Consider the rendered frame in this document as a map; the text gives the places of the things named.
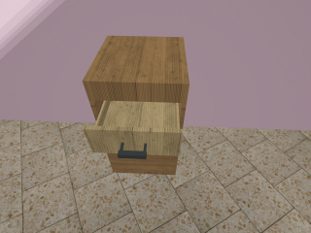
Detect drawer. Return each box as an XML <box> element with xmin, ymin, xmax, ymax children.
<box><xmin>83</xmin><ymin>100</ymin><xmax>183</xmax><ymax>156</ymax></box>

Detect handle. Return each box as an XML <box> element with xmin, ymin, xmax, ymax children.
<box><xmin>118</xmin><ymin>142</ymin><xmax>147</xmax><ymax>159</ymax></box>

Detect cabinet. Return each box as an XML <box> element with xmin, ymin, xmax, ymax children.
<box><xmin>83</xmin><ymin>35</ymin><xmax>190</xmax><ymax>176</ymax></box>

